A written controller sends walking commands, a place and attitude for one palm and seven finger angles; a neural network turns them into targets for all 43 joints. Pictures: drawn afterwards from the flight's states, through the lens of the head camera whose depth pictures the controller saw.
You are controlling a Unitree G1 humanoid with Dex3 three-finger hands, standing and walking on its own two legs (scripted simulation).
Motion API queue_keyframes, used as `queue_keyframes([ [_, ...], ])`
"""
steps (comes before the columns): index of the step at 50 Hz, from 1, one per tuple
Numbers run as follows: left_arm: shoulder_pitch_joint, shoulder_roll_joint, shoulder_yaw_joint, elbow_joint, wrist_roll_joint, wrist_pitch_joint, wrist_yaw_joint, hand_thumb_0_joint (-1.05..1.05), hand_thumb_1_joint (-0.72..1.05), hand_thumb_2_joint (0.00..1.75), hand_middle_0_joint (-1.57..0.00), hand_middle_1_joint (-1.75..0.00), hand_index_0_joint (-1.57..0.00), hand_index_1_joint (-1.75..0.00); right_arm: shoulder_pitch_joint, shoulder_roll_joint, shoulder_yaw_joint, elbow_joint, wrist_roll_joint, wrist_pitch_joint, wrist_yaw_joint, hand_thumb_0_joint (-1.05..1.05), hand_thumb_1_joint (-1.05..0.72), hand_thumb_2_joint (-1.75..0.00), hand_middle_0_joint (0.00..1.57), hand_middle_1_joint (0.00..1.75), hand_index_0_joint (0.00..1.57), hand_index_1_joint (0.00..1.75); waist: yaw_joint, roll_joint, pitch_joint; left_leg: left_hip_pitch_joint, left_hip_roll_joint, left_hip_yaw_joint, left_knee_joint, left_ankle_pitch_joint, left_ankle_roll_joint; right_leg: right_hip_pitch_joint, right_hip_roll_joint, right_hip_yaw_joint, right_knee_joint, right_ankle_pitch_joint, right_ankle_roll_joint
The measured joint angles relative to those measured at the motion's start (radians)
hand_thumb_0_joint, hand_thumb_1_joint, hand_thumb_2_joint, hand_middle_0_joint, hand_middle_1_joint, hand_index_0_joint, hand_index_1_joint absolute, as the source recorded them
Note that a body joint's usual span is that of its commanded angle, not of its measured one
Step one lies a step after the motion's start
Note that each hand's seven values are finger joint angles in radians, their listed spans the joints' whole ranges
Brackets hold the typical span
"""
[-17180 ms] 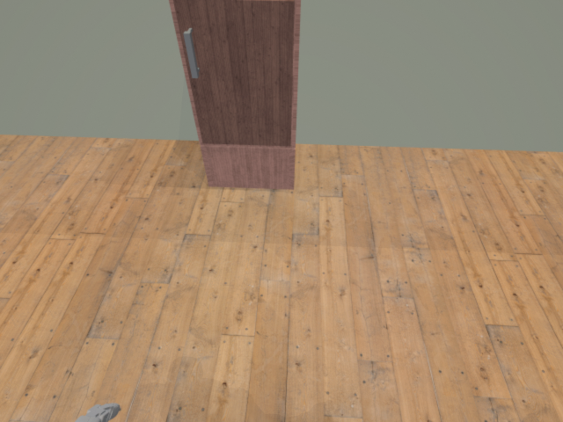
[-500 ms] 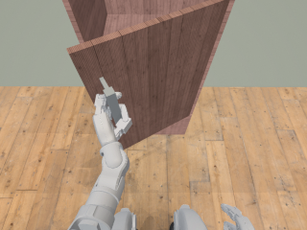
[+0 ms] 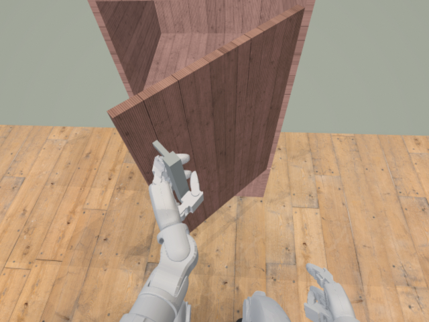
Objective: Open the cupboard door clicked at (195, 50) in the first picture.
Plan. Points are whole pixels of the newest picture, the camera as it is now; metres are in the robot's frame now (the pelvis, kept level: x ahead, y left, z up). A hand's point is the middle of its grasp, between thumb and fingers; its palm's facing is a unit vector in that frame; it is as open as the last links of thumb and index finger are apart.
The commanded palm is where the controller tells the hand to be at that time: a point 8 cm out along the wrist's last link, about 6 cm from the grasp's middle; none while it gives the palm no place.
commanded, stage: open thumb and fingers to let go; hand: left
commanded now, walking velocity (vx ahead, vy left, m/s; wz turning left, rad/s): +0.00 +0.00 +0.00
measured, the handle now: (172, 174) +0.38 +0.09 +0.03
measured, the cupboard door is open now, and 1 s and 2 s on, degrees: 45 46 46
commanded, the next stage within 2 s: slide the hand sideways off the handle in 0.66 s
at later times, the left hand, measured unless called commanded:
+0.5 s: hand (190, 194) +0.34 +0.05 +0.03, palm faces +0.30 -0.95 -0.04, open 14.1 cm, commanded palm +0.29 +0.11 +0.03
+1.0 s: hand (184, 218) +0.30 +0.06 +0.03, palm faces -0.24 -0.97 -0.03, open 16.3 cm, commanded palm +0.28 +0.11 +0.03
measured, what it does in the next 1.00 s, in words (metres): shifts its weight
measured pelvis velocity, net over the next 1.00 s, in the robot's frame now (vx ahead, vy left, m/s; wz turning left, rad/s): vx -0.01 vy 0.05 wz -0.04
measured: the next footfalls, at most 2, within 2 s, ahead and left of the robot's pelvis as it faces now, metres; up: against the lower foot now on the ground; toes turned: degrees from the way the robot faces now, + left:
none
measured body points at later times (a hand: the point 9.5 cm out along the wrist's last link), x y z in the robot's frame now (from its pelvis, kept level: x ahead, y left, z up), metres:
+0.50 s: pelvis +0.00 +0.01 +0.00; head +0.08 -0.02 +0.44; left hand +0.32 +0.10 +0.03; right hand +0.14 -0.23 -0.13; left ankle +0.01 +0.16 -0.66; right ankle +0.03 -0.06 -0.66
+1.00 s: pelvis -0.01 +0.05 -0.01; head +0.06 +0.03 +0.44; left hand +0.30 +0.12 +0.03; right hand +0.14 -0.18 -0.12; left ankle +0.01 +0.17 -0.66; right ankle +0.03 -0.05 -0.66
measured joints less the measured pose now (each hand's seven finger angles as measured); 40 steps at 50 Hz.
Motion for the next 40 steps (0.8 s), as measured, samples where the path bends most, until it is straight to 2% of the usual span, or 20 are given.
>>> queue_keyframes([
  [6,0.008,0.001,0.019,-0.021,-0.006,-0.005,-0.026,0.01,0.41,0.69,-0.36,-1.30,-0.36,-1.30,0.017,-0.010,-0.018,0.004,0.000,0.007,-0.005,0.01,-0.91,-0.90,0.20,0.30,0.20,0.30,0.006,0.003,-0.006,-0.018,-0.005,-0.002,0.003,0.001,-0.005,-0.023,-0.003,0.000,0.016,-0.007,-0.007],
  [13,0.043,0.006,0.029,-0.047,-0.030,-0.003,-0.053,0.01,0.00,0.52,-0.34,-1.25,-0.33,-1.25,0.043,-0.012,-0.020,0.010,0.009,0.017,-0.011,0.01,-0.91,-0.90,0.20,0.30,0.20,0.30,0.005,0.002,-0.007,-0.004,-0.014,-0.010,-0.010,0.000,0.001,-0.015,0.001,0.009,0.007,-0.006,-0.006],
  [17,0.051,0.009,0.030,-0.049,-0.026,-0.011,-0.056,0.00,-0.22,0.42,-0.32,-1.22,-0.32,-1.22,0.048,-0.012,-0.021,0.010,0.009,0.017,-0.012,0.01,-0.91,-0.90,0.20,0.30,0.20,0.30,0.001,0.002,-0.009,-0.004,-0.017,-0.017,-0.007,-0.004,0.000,-0.016,0.007,0.016,0.005,-0.003,-0.004],
  [21,0.056,0.006,0.024,-0.052,-0.020,-0.016,-0.057,0.00,-0.36,0.36,-0.30,-1.15,-0.31,-1.14,0.051,-0.011,-0.025,0.008,0.008,0.015,-0.011,0.01,-0.91,-0.90,0.20,0.30,0.20,0.30,-0.001,0.001,-0.012,-0.009,-0.017,-0.013,0.003,-0.009,-0.006,-0.021,0.007,0.021,0.011,-0.003,0.003],
  [26,0.073,0.008,0.006,-0.064,-0.012,-0.006,-0.054,-0.01,-0.45,0.32,-0.27,-0.98,-0.28,-0.98,0.053,-0.005,-0.025,0.001,0.009,0.014,-0.008,0.01,-0.91,-0.90,0.20,0.30,0.20,0.30,-0.001,0.000,-0.015,-0.005,-0.017,-0.005,0.010,-0.014,-0.005,-0.016,0.007,0.030,0.010,-0.001,0.014],
  [34,0.069,0.010,-0.046,-0.051,0.006,0.004,-0.040,-0.01,-0.49,0.31,-0.24,-0.64,-0.25,-0.64,0.040,0.010,-0.011,-0.010,0.007,0.003,-0.003,0.01,-0.91,-0.90,0.20,0.30,0.20,0.30,-0.005,-0.003,-0.015,-0.004,-0.016,0.003,0.028,-0.022,0.013,-0.007,0.009,0.038,0.005,0.008,0.032],
  [39,0.045,0.007,-0.059,-0.036,0.009,0.017,-0.029,-0.01,-0.50,0.30,-0.30,-0.53,-0.29,-0.57,0.030,0.017,-0.002,-0.012,0.003,0.001,0.000,0.01,-0.91,-0.90,0.20,0.30,0.20,0.30,0.000,0.000,-0.014,-0.014,-0.018,0.007,0.046,-0.026,0.024,-0.012,0.007,0.042,0.011,0.012,0.042],
  [40,0.047,0.012,-0.060,-0.042,0.014,0.019,-0.046,-0.01,-0.50,0.30,-0.31,-0.51,-0.29,-0.55,0.029,0.018,0.002,-0.013,0.004,0.002,0.003,0.01,-0.91,-0.90,0.20,0.30,0.20,0.30,-0.001,-0.001,-0.011,-0.015,-0.020,0.009,0.048,-0.026,0.027,-0.014,0.005,0.044,0.014,0.013,0.044],
])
